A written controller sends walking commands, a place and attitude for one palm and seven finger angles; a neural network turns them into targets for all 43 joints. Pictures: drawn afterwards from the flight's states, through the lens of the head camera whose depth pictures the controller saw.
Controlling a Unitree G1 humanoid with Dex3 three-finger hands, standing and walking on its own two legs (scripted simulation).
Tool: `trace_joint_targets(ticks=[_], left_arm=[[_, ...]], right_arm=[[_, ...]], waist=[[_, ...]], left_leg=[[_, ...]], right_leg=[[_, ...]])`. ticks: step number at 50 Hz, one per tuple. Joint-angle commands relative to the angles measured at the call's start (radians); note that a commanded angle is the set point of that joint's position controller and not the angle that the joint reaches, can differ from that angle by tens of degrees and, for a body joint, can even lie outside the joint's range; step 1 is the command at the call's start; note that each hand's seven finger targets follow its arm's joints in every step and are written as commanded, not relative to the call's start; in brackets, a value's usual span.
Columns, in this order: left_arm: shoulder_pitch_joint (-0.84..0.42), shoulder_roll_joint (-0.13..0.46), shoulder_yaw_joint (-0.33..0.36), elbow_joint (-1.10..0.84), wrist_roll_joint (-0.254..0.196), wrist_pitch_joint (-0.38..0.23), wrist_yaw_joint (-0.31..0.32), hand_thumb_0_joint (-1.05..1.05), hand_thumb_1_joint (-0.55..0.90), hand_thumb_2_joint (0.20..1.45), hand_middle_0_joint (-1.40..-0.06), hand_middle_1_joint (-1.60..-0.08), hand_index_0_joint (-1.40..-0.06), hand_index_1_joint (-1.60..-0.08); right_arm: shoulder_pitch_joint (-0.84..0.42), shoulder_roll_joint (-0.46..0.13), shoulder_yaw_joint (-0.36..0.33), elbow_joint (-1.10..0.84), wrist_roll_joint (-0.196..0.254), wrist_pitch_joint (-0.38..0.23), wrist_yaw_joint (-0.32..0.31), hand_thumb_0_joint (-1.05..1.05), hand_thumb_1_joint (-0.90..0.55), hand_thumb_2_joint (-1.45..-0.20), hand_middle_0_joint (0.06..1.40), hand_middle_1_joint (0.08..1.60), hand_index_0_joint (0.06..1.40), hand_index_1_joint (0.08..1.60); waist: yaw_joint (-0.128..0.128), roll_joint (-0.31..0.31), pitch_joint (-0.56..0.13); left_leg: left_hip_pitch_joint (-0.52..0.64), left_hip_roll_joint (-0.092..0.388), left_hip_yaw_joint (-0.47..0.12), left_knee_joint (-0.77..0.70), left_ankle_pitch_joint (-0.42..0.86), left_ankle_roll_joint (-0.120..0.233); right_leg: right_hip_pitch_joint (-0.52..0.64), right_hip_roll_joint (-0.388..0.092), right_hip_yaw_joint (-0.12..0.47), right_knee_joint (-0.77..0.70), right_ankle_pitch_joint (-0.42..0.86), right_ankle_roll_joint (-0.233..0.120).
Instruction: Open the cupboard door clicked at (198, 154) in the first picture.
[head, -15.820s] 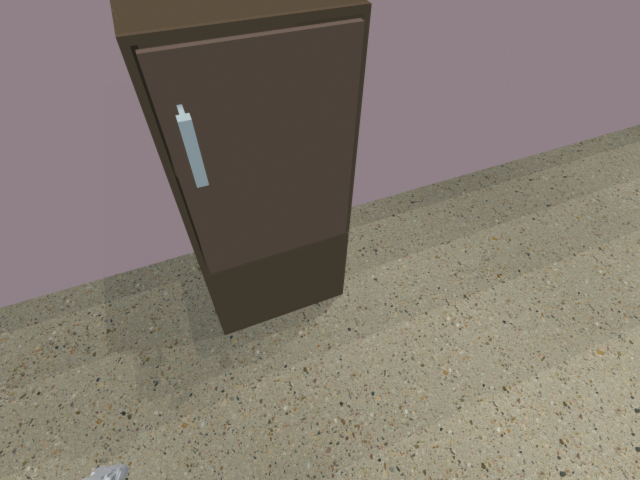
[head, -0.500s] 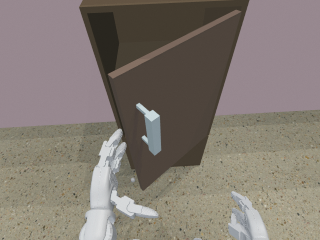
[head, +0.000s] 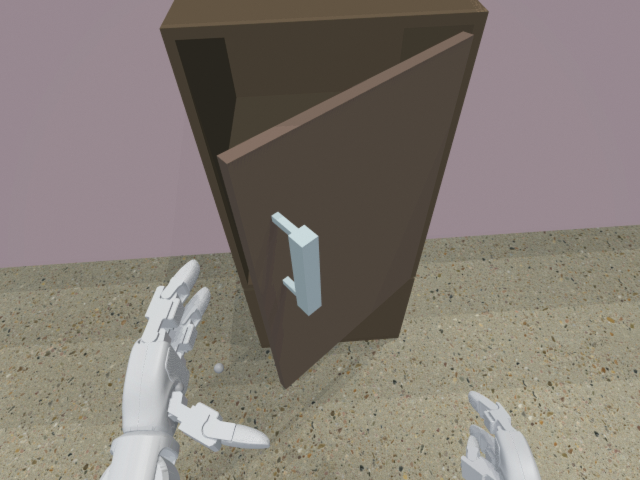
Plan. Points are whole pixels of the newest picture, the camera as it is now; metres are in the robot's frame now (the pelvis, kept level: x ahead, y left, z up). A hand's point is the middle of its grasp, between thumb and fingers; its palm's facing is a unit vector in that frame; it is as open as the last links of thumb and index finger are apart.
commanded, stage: draw the hand back to the body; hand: left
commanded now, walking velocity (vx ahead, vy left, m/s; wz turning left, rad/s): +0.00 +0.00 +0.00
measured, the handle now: (295, 264) +0.36 +0.06 +0.08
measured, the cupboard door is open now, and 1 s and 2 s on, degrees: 39 39 39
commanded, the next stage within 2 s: step back with the hand held close in 1.34 s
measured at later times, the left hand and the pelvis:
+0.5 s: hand (99, 371) +0.19 +0.21 +0.14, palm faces +0.23 -0.92 -0.31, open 14.5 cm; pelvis +0.00 +0.02 +0.03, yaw +0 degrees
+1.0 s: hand out of the picture +0.20 +0.29 +0.20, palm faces +0.46 -0.79 -0.40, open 8.7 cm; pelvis +0.01 +0.03 +0.05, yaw -1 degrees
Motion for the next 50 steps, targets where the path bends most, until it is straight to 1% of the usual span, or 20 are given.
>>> trace_joint_targets(ticks=[1, 4, 5, 6, 8, 9, 13, 14, 15, 16, 20, 24, 28, 29, 30, 35, 39, 40, 48, 50], left_arm=[[-0.003, 0.066, 0.068, -0.255, -0.035, -0.027, -0.037, 0.000, -0.500, 0.300, -0.150, -0.300, -0.150, -0.300], [-0.008, 0.108, 0.120, -0.281, -0.054, -0.010, -0.063, 0.000, -0.500, 0.300, -0.150, -0.300, -0.150, -0.300], [-0.015, 0.105, 0.124, -0.286, -0.059, -0.008, -0.068, 0.000, -0.500, 0.300, -0.150, -0.300, -0.150, -0.300], [-0.021, 0.092, 0.114, -0.305, -0.068, -0.007, -0.076, 0.000, -0.500, 0.300, -0.150, -0.300, -0.150, -0.300], [-0.018, 0.121, 0.157, -0.313, -0.086, -0.005, -0.086, 0.000, -0.500, 0.300, -0.150, -0.300, -0.150, -0.300], [0.001, 0.134, 0.174, -0.303, -0.093, 0.000, -0.092, 0.000, -0.465, 0.315, -0.151, -0.300, -0.151, -0.300], [-0.006, 0.148, 0.200, -0.346, -0.118, 0.010, -0.120, 0.000, -0.325, 0.375, -0.156, -0.300, -0.156, -0.300], [0.023, 0.348, 0.260, -0.332, 0.019, 0.030, -0.047, 0.000, -0.290, 0.390, -0.158, -0.300, -0.158, -0.300], [0.013, 0.264, 0.213, -0.367, 0.024, 0.038, -0.023, 0.000, -0.255, 0.405, -0.159, -0.300, -0.159, -0.300], [0.017, 0.240, 0.188, -0.351, 0.038, 0.047, -0.009, 0.000, -0.220, 0.420, -0.160, -0.300, -0.160, -0.300], [-0.012, 0.258, 0.216, -0.328, 0.053, 0.060, 0.017, 0.000, -0.080, 0.480, -0.165, -0.300, -0.165, -0.300], [-0.036, 0.300, 0.283, -0.277, 0.056, 0.057, 0.035, 0.000, 0.060, 0.540, -0.170, -0.300, -0.170, -0.300], [-0.058, 0.309, 0.319, -0.291, 0.058, 0.047, 0.042, 0.000, 0.200, 0.600, -0.175, -0.300, -0.175, -0.300], [-0.061, 0.331, 0.344, -0.299, 0.059, 0.044, 0.044, 0.000, 0.235, 0.615, -0.176, -0.300, -0.176, -0.300], [-0.056, 0.323, 0.345, -0.309, 0.059, 0.040, 0.044, 0.000, 0.270, 0.630, -0.178, -0.300, -0.178, -0.300], [-0.043, 0.342, 0.398, -0.301, 0.054, 0.037, 0.043, 0.000, 0.445, 0.705, -0.184, -0.300, -0.184, -0.300], [-0.063, 0.378, 0.464, -0.277, 0.052, 0.035, 0.044, 0.000, 0.585, 0.765, -0.189, -0.300, -0.189, -0.300], [-0.078, 0.371, 0.461, -0.299, 0.051, 0.031, 0.043, 0.000, 0.620, 0.780, -0.190, -0.300, -0.190, -0.300], [-0.127, 0.432, 0.567, -0.276, 0.037, 0.028, 0.052, 0.000, 0.900, 0.900, -0.200, -0.300, -0.200, -0.300], [-0.109, 0.388, 0.524, -0.252, 0.037, 0.031, 0.046, 0.000, 0.900, 0.900, -0.200, -0.300, -0.200, -0.300]], right_arm=[[-0.096, -0.101, -0.029, -0.174, 0.009, -0.074, -0.014, 0.000, -0.900, -0.900, 0.200, 0.300, 0.200, 0.300], [-0.098, -0.109, -0.028, -0.167, 0.012, -0.085, -0.020, 0.000, -0.900, -0.900, 0.200, 0.300, 0.200, 0.300], [-0.102, -0.106, -0.027, -0.166, 0.014, -0.089, -0.023, 0.000, -0.900, -0.900, 0.200, 0.300, 0.200, 0.300], [-0.104, -0.104, -0.025, -0.167, 0.016, -0.096, -0.023, 0.000, -0.900, -0.900, 0.200, 0.300, 0.200, 0.300], [-0.102, -0.108, -0.025, -0.158, 0.019, -0.107, -0.027, 0.000, -0.900, -0.900, 0.200, 0.300, 0.200, 0.300], [-0.106, -0.110, -0.025, -0.156, 0.021, -0.111, -0.029, 0.000, -0.900, -0.900, 0.200, 0.300, 0.200, 0.300], [-0.107, -0.109, -0.019, -0.146, 0.027, -0.130, -0.030, 0.000, -0.900, -0.900, 0.200, 0.300, 0.200, 0.300], [-0.100, -0.108, -0.026, -0.121, 0.017, -0.120, -0.054, 0.000, -0.900, -0.900, 0.200, 0.300, 0.200, 0.300], [-0.117, -0.094, -0.013, -0.136, 0.009, -0.120, -0.060, 0.000, -0.900, -0.900, 0.200, 0.300, 0.200, 0.300], [-0.110, -0.093, -0.010, -0.120, 0.006, -0.120, -0.061, 0.000, -0.900, -0.900, 0.200, 0.300, 0.200, 0.300], [-0.139, -0.101, -0.006, -0.094, 0.004, -0.114, -0.066, 0.000, -0.900, -0.900, 0.200, 0.300, 0.200, 0.300], [-0.168, -0.105, -0.002, -0.062, 0.001, -0.115, -0.070, 0.000, -0.900, -0.900, 0.200, 0.300, 0.200, 0.300], [-0.178, -0.102, -0.003, -0.041, -0.004, -0.120, -0.071, 0.000, -0.900, -0.900, 0.200, 0.300, 0.200, 0.300], [-0.186, -0.106, -0.005, -0.036, -0.004, -0.122, -0.070, 0.000, -0.900, -0.900, 0.200, 0.300, 0.200, 0.300], [-0.184, -0.101, -0.002, -0.032, -0.007, -0.125, -0.068, 0.000, -0.900, -0.900, 0.200, 0.300, 0.200, 0.300], [-0.192, -0.105, -0.013, -0.008, -0.008, -0.128, -0.059, 0.000, -0.900, -0.900, 0.200, 0.300, 0.200, 0.300], [-0.198, -0.111, -0.021, 0.012, -0.008, -0.120, -0.057, 0.000, -0.900, -0.900, 0.200, 0.300, 0.200, 0.300], [-0.197, -0.109, -0.022, 0.010, -0.007, -0.119, -0.056, 0.000, -0.900, -0.900, 0.200, 0.300, 0.200, 0.300], [-0.207, -0.112, -0.034, 0.031, -0.005, -0.107, -0.058, 0.000, -0.900, -0.900, 0.200, 0.300, 0.200, 0.300], [-0.206, -0.112, -0.035, 0.034, -0.006, -0.108, -0.056, 0.000, -0.900, -0.900, 0.200, 0.300, 0.200, 0.300]], waist=[[0.010, -0.086, -0.092], [0.014, -0.063, -0.095], [0.011, -0.069, -0.089], [0.012, -0.044, -0.084], [0.018, -0.056, -0.086], [0.020, -0.069, -0.073], [0.025, -0.010, -0.075], [0.043, -0.028, -0.084], [0.029, -0.016, -0.050], [0.023, 0.001, -0.031], [0.023, -0.017, 0.023], [0.035, -0.021, 0.068], [0.040, 0.008, 0.056], [0.049, 0.039, 0.041], [0.048, 0.052, 0.047], [0.054, 0.006, 0.045], [0.060, 0.014, 0.069], [0.057, 0.036, 0.054], [0.064, 0.040, 0.053], [0.057, 0.036, 0.072]], left_leg=[[-0.006, -0.036, 0.027, -0.148, 0.216, 0.038], [0.010, -0.039, 0.027, -0.159, 0.209, 0.038], [0.020, -0.037, 0.028, -0.165, 0.207, 0.038], [0.030, -0.038, 0.028, -0.169, 0.210, 0.038], [0.040, -0.037, 0.020, -0.181, 0.219, 0.036], [0.039, -0.036, 0.020, -0.183, 0.215, 0.038], [0.074, -0.035, 0.014, -0.207, 0.246, 0.034], [0.098, -0.028, 0.029, -0.247, 0.264, 0.041], [0.125, -0.033, 0.031, -0.267, 0.281, 0.043], [0.153, -0.029, 0.030, -0.281, 0.299, 0.044], [0.219, -0.015, 0.021, -0.353, 0.318, 0.043], [0.255, -0.009, 0.013, -0.428, 0.277, 0.039], [0.304, -0.007, 0.014, -0.484, 0.311, 0.035], [0.321, -0.006, 0.014, -0.494, 0.334, 0.032], [0.320, -0.005, 0.010, -0.509, 0.356, 0.028], [0.357, 0.003, 0.018, -0.538, 0.446, 0.026], [0.363, 0.002, 0.021, -0.557, 0.444, 0.022], [0.376, 0.001, 0.026, -0.558, 0.457, 0.022], [0.401, -0.001, 0.031, -0.572, 0.469, 0.025], [0.406, -0.002, 0.035, -0.571, 0.481, 0.028]], right_leg=[[0.209, 0.003, 0.047, -0.201, 0.244, 0.024], [0.221, 0.004, 0.051, -0.221, 0.212, 0.023], [0.215, 0.005, 0.046, -0.225, 0.204, 0.024], [0.215, 0.005, 0.043, -0.227, 0.206, 0.023], [0.227, 0.010, 0.034, -0.229, 0.216, 0.020], [0.227, 0.011, 0.034, -0.238, 0.203, 0.022], [0.241, 0.015, 0.013, -0.234, 0.243, 0.016], [0.295, -0.014, 0.048, -0.294, 0.243, 0.008], [0.297, -0.018, 0.041, -0.314, 0.251, 0.012], [0.301, -0.018, 0.031, -0.322, 0.268, 0.014], [0.334, -0.003, 0.009, -0.373, 0.256, 0.017], [0.383, 0.001, 0.005, -0.435, 0.199, 0.014], [0.444, 0.003, 0.002, -0.464, 0.232, 0.012], [0.468, 0.002, 0.003, -0.468, 0.250, 0.009], [0.482, 0.001, -0.003, -0.467, 0.268, 0.009], [0.530, 0.008, -0.001, -0.495, 0.345, 0.012], [0.542, 0.014, 0.001, -0.520, 0.350, 0.010], [0.550, 0.011, 0.004, -0.521, 0.360, 0.011], [0.570, 0.013, 0.009, -0.548, 0.381, 0.012], [0.562, 0.011, 0.008, -0.553, 0.393, 0.015]])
